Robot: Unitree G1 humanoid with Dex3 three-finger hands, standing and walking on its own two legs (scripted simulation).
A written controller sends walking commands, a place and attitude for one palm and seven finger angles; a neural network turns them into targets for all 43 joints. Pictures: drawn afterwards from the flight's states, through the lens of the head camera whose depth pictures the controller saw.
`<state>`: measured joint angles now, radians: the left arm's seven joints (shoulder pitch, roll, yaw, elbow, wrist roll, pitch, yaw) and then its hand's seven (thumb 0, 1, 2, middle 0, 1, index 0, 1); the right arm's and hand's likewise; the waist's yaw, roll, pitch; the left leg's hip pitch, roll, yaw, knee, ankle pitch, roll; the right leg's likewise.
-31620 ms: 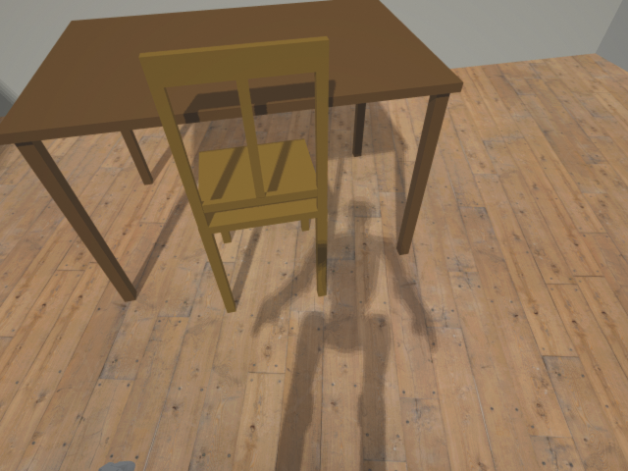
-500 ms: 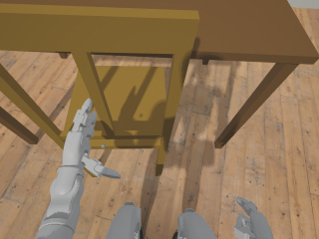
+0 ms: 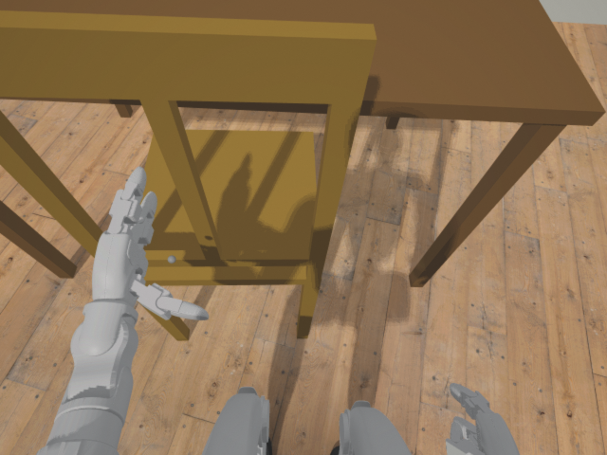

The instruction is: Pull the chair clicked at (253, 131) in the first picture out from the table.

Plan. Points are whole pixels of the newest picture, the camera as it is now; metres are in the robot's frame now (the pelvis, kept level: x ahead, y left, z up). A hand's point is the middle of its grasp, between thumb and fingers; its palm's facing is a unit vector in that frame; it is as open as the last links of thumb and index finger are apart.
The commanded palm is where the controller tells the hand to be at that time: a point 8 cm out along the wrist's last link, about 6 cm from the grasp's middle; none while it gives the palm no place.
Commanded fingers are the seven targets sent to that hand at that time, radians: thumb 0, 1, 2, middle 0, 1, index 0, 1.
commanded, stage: aim the fingers beside a spindle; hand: left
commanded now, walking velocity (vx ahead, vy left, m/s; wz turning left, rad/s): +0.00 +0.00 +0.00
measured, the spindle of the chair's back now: (193, 198) +0.43 +0.17 +0.05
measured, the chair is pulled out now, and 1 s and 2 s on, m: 0.05 0.05 0.05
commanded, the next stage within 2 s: push the fingers through the gap in 0.60 s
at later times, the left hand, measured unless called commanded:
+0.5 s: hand (197, 287) +0.32 +0.15 +0.00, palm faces -0.08 -1.00 +0.04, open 16.9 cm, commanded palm +0.32 +0.22 +0.03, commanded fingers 0.00 -0.50 0.30 -0.06 -0.08 -0.06 -0.08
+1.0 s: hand (180, 241) +0.38 +0.18 +0.03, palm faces +0.05 -1.00 -0.04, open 16.9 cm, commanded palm +0.35 +0.22 +0.02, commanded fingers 0.00 -0.50 0.30 -0.06 -0.08 -0.06 -0.08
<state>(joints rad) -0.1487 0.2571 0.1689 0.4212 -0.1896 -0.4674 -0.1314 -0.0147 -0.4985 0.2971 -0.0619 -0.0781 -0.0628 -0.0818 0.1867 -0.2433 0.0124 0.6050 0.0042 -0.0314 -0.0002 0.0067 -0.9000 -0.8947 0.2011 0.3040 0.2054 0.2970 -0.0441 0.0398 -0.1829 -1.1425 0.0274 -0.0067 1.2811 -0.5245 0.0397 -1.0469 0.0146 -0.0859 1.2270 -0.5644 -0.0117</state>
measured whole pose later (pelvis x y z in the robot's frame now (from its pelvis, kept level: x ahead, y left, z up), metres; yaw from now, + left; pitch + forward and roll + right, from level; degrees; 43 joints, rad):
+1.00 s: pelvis +0.00 +0.01 -0.01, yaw +0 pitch +24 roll -4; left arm -0.27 0.25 0.18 0.50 -0.15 -0.50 -0.08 -0.02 -0.50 0.30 -0.06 -0.08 -0.06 -0.08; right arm 0.18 -0.24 0.01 0.62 -0.01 -0.03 0.00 0.01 -0.90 -0.89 0.20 0.30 0.21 0.30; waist -0.06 0.03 -0.18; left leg -1.20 0.03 0.00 1.32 -0.54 0.05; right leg -1.10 0.01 -0.08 1.27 -0.58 0.00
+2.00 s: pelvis +0.00 +0.00 -0.01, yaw -1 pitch +25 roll -4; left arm -0.62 0.33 0.30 0.91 -0.10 -0.51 -0.14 -0.01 -0.53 0.30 -0.06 -0.08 -0.06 -0.08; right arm 0.27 -0.25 0.01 0.65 -0.02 0.03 0.02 0.00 -0.90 -0.89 0.20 0.30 0.21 0.30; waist -0.12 0.04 -0.17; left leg -1.23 0.04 0.00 1.30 -0.52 0.05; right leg -1.14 0.03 -0.07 1.24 -0.55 -0.01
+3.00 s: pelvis -0.01 +0.00 -0.01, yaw -1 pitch +25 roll -4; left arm -0.66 0.30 0.28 0.98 -0.10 -0.55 -0.15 -0.02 -0.19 0.47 -0.43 -1.22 -0.43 -1.23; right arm 0.26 -0.25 0.01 0.66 -0.02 0.05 0.02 0.00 -0.90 -0.89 0.20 0.30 0.21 0.30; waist -0.10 0.04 -0.17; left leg -1.24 0.03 -0.01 1.31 -0.52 0.04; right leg -1.14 0.02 -0.08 1.26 -0.55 -0.01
